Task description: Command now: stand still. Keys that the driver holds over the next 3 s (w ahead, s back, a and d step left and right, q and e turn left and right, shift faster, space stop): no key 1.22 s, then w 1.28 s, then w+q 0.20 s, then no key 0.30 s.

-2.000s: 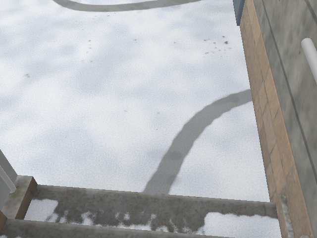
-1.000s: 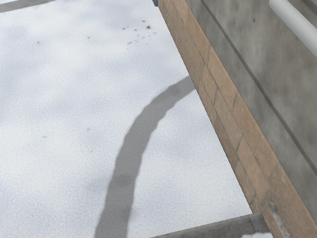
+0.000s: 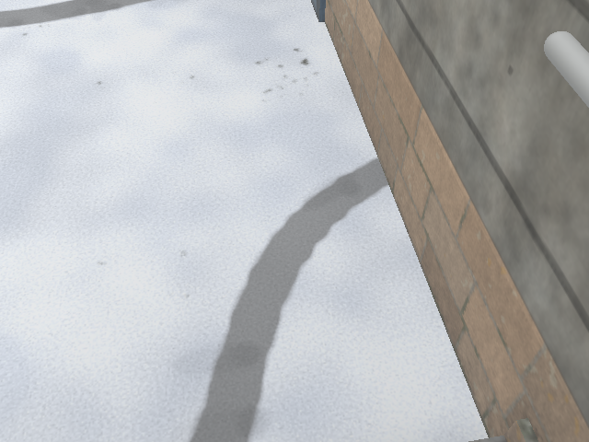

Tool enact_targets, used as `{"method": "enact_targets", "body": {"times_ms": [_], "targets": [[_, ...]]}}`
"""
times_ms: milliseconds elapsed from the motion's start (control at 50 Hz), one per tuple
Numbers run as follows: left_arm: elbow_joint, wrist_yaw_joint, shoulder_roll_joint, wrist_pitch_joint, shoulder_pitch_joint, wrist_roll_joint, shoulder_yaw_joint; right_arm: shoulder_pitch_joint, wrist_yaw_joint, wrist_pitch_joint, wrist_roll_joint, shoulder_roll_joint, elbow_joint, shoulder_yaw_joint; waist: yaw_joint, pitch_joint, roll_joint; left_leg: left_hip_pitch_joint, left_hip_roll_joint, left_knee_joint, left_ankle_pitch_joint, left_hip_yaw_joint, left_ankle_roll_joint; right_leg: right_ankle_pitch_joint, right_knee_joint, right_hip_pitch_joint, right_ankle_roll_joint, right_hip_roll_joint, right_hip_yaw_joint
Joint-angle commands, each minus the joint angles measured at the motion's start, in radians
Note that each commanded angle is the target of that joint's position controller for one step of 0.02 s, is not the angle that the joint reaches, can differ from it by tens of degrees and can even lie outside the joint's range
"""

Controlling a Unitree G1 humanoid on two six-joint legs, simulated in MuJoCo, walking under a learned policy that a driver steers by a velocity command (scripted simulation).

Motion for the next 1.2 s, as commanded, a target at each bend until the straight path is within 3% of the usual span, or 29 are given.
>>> {"method": "enact_targets", "body": {"times_ms": [20,240,280,360,620,680,1200], "targets": [[-0.016,0.003,0.093,-0.011,0.023,0.000,0.019,0.039,-0.005,-0.010,0.001,-0.104,-0.023,-0.022,-0.004,-0.015,0.018,0.021,0.031,-0.086,0.272,-0.063,0.039,0.165,-0.064,-0.031,-0.041,0.016,-0.017],[0.015,0.003,0.087,-0.019,0.029,-0.003,0.019,0.067,-0.017,-0.013,0.005,-0.088,0.010,-0.021,-0.007,-0.012,0.013,-0.009,0.027,-0.045,0.257,-0.059,0.031,0.199,-0.035,-0.017,-0.049,0.010,-0.006],[0.021,0.004,0.065,-0.018,0.037,0.000,0.011,0.075,-0.016,-0.014,0.008,-0.079,0.017,-0.018,-0.005,-0.006,0.013,-0.016,0.028,-0.049,0.237,-0.061,0.031,0.177,-0.036,-0.012,-0.049,0.010,-0.004],[0.020,0.005,0.079,-0.018,0.021,0.004,0.013,0.082,-0.016,-0.016,0.006,-0.073,0.028,-0.014,-0.008,-0.004,0.011,-0.014,0.028,-0.035,0.266,-0.058,0.028,0.197,-0.026,-0.017,-0.050,0.016,-0.008],[0.040,0.004,0.061,-0.018,0.042,0.003,0.009,0.109,-0.016,-0.014,0.006,-0.063,0.052,-0.002,-0.003,0.000,0.017,-0.026,0.031,-0.017,0.263,-0.057,0.020,0.203,-0.013,-0.011,-0.053,0.013,-0.005],[0.030,0.008,0.078,-0.024,0.037,0.005,0.012,0.108,-0.022,-0.013,0.006,-0.054,0.055,0.003,0.002,0.014,0.029,-0.046,0.022,-0.007,0.254,-0.045,0.008,0.229,-0.004,-0.020,-0.063,0.012,-0.006],[0.027,-0.002,0.065,-0.021,0.112,-0.004,-0.002,0.132,-0.019,-0.015,0.008,-0.066,0.062,0.019,0.005,0.013,0.022,-0.046,0.023,-0.023,0.207,-0.053,0.014,0.172,-0.007,-0.034,-0.058,0.000,0.005]]}}
Next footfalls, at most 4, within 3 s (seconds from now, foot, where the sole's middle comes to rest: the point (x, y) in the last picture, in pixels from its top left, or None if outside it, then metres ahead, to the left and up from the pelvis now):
1.88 left None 0.35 0.12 -0.94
2.38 right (344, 406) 0.71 -0.14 -1.11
2.80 left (264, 322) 1.00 0.10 -1.11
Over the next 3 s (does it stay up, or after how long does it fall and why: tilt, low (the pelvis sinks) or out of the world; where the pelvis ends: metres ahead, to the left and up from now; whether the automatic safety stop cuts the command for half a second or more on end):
stays up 0.90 0.03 -0.33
